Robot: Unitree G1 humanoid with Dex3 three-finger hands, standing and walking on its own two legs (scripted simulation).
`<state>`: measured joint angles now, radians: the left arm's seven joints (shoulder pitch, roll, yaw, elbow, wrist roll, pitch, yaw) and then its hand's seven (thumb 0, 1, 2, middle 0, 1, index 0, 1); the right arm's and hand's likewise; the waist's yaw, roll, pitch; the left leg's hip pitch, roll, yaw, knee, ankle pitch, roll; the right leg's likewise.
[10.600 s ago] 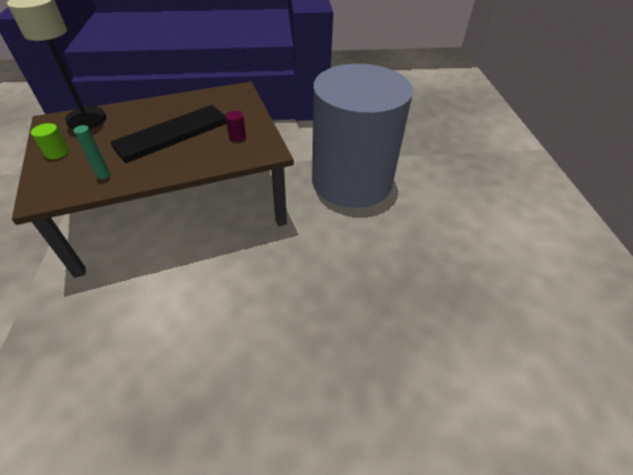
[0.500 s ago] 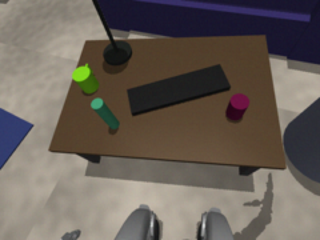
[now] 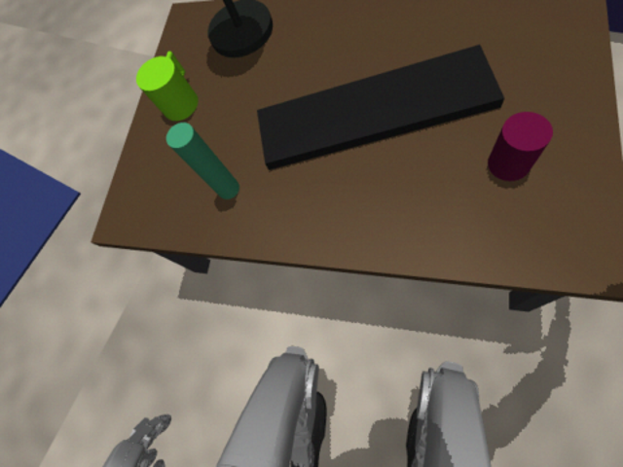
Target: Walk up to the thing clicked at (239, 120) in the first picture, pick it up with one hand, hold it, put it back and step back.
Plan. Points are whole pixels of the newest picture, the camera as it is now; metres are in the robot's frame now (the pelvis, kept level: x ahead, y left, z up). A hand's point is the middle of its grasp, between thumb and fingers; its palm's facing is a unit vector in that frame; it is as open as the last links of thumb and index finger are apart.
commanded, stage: approach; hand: right
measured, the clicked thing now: (517, 148) +0.60 -0.23 -0.17
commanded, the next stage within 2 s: close in in 0.18 s
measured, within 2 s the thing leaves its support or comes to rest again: neither
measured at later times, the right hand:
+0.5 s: hand (567, 169) +0.55 -0.29 -0.15, palm faces +0.23 +0.97 -0.03, open 17.3 cm
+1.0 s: hand (534, 160) +0.56 -0.24 -0.15, palm faces +0.23 +0.97 -0.03, open 17.3 cm
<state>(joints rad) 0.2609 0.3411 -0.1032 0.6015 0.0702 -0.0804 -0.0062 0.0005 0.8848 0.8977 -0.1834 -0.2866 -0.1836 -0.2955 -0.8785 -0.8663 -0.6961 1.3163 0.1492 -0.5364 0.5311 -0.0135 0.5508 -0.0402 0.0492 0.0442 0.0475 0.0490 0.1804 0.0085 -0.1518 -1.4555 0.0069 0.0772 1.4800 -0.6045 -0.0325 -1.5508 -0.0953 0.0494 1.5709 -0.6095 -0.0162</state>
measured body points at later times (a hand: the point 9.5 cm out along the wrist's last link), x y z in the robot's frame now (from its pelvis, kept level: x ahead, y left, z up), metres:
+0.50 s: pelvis -0.06 +0.02 -0.19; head +0.21 -0.03 +0.17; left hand -0.06 +0.28 -0.28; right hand +0.53 -0.34 -0.15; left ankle +0.04 +0.15 -0.55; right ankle +0.04 -0.11 -0.55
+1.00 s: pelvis -0.05 +0.02 -0.18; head +0.21 -0.02 +0.19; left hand -0.03 +0.29 -0.28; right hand +0.54 -0.29 -0.14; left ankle +0.04 +0.15 -0.55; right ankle +0.04 -0.11 -0.55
